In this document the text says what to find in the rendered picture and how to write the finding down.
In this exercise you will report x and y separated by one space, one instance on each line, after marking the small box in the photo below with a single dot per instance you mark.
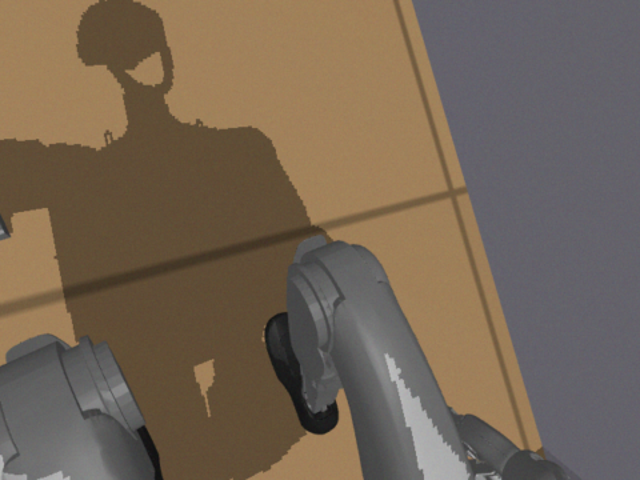
4 233

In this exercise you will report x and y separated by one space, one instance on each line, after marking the right robot foot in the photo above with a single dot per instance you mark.
287 369

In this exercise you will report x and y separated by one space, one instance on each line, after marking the right robot arm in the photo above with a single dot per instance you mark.
528 465

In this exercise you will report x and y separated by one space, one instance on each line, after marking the right robot hand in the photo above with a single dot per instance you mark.
489 448

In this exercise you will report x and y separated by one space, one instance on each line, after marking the left robot foot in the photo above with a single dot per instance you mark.
151 450

